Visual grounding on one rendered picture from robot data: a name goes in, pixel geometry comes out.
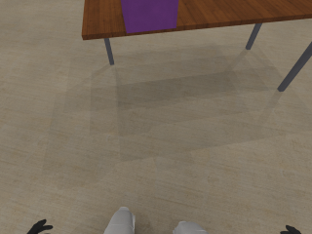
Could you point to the robot left thigh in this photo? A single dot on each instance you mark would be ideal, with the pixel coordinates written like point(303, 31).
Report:
point(122, 222)

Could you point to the left robot hand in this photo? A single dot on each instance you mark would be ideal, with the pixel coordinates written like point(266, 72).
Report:
point(39, 227)

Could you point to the robot left shin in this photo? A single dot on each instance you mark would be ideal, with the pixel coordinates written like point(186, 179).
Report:
point(123, 209)

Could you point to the carton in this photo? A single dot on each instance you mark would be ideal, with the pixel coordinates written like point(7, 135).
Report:
point(149, 15)

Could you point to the table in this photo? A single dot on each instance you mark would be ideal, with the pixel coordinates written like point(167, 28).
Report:
point(103, 19)

